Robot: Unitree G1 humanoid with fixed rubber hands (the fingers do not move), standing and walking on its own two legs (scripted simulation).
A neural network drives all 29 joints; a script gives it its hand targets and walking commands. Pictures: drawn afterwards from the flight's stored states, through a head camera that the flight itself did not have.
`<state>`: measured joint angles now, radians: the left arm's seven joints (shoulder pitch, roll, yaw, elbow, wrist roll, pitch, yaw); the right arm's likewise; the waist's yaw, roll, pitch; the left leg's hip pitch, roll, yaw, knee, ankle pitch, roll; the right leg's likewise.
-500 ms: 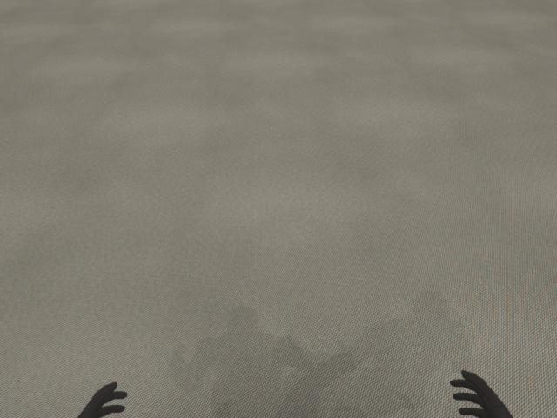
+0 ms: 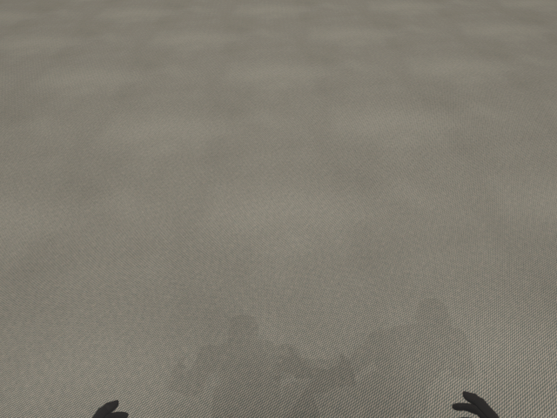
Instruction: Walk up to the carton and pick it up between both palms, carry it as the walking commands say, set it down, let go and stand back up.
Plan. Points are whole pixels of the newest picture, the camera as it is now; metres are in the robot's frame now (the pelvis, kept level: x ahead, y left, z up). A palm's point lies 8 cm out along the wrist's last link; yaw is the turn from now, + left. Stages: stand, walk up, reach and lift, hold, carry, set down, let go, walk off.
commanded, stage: walk up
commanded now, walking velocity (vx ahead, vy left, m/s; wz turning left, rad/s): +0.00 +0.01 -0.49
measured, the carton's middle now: out of the picture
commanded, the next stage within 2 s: none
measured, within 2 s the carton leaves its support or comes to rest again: neither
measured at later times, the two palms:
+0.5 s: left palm out of the picture +0.09 +0.28 -0.14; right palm out of the picture +0.01 -0.25 -0.13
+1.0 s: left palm out of the picture +0.12 +0.19 -0.11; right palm out of the picture -0.17 -0.27 -0.13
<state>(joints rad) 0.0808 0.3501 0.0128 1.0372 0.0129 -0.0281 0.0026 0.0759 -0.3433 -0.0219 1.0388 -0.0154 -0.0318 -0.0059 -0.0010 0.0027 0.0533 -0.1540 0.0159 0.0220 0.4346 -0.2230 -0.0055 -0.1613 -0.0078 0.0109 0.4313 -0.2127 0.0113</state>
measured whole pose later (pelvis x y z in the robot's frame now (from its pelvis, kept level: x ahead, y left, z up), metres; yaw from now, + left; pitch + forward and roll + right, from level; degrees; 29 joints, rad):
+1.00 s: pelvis -0.09 +0.01 +0.00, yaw -33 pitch -1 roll +2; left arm 0.18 0.24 0.05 0.93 0.03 0.04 0.01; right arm 0.16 -0.30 -0.08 0.93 0.00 0.05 -0.02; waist 0.01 0.03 0.06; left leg -0.47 0.07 0.04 1.04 -0.40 -0.09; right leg -0.24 0.03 0.03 0.52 -0.26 -0.05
